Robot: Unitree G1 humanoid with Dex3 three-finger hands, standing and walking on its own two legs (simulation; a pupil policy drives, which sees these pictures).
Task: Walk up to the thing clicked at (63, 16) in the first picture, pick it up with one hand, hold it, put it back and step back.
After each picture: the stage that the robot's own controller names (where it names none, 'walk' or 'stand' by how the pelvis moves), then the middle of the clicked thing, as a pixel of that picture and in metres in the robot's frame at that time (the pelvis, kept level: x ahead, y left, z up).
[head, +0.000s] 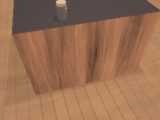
stand; (61, 10) +1.00 +0.16 -0.02
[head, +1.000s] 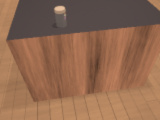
rise first; (60, 17) +0.91 +0.19 +0.00
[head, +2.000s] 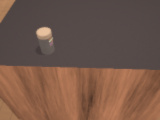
walk; (45, 41) +0.60 +0.24 -0.01
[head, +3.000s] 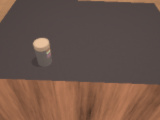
stand; (43, 52) +0.55 +0.20 +0.00
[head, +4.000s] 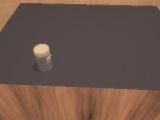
stand; (43, 58) +0.54 +0.20 -0.02
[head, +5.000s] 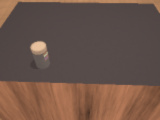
stand; (40, 55) +0.55 +0.22 -0.02
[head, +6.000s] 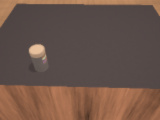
stand; (39, 58) +0.54 +0.22 -0.02
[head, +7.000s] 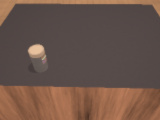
stand; (38, 58) +0.53 +0.22 -0.02
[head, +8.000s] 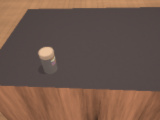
rise first; (48, 60) +0.53 +0.21 -0.02
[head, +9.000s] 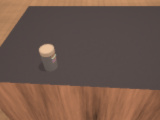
go down; (48, 58) +0.54 +0.21 -0.02
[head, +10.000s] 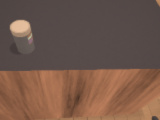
go down; (23, 37) +0.55 +0.19 +0.02
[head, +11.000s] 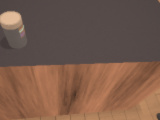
go down; (14, 31) +0.55 +0.21 +0.05
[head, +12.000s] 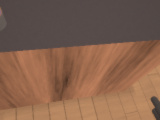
close in; out of the picture +0.57 +0.22 +0.09
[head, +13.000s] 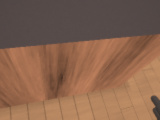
close; out of the picture +0.58 +0.23 +0.09
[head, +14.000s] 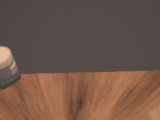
lift; (4, 67) +0.39 +0.24 +0.07
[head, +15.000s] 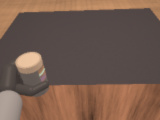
lift; (33, 75) +0.32 +0.16 +0.16
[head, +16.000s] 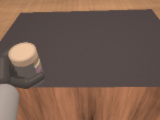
hold; (28, 66) +0.32 +0.17 +0.19
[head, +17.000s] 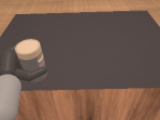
crouch; (32, 61) +0.36 +0.16 +0.17
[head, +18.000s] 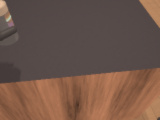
lower; (1, 23) +0.49 +0.21 +0.19
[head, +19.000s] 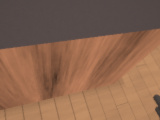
lower; out of the picture +0.56 +0.22 +0.10
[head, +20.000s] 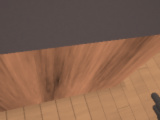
lower; out of the picture +0.55 +0.23 +0.09
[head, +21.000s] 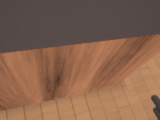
lower; out of the picture +0.55 +0.23 +0.09
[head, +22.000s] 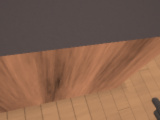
lower; out of the picture +0.55 +0.24 +0.09
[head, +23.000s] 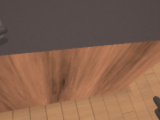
open; out of the picture +0.54 +0.21 +0.08
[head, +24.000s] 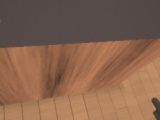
rise; out of the picture +0.54 +0.21 +0.09
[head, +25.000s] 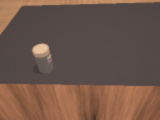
sink last; (43, 58) +0.51 +0.21 +0.03
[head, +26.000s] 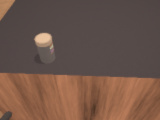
stand; (45, 48) +0.54 +0.20 +0.04
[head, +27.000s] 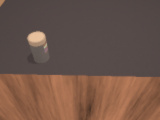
stand; (39, 47) +0.53 +0.20 +0.05
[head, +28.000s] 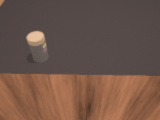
stand; (38, 47) +0.53 +0.20 +0.05
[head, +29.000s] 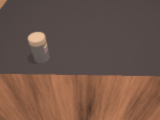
stand; (39, 48) +0.53 +0.20 +0.05
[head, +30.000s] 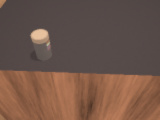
stand; (42, 45) +0.54 +0.20 +0.04
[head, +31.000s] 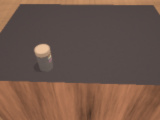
stand; (44, 58) +0.54 +0.20 -0.02
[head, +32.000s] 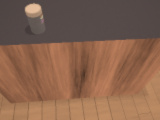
walk; (35, 19) +0.65 +0.23 +0.01
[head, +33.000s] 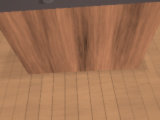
walk; out of the picture +0.97 +0.26 +0.00
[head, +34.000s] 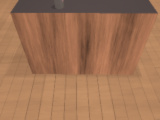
stand; out of the picture +1.14 +0.20 -0.01
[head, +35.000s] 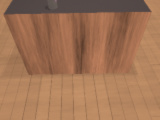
stand; out of the picture +1.13 +0.23 -0.02
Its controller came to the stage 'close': yes
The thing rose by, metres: 0.20
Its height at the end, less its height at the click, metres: +0.00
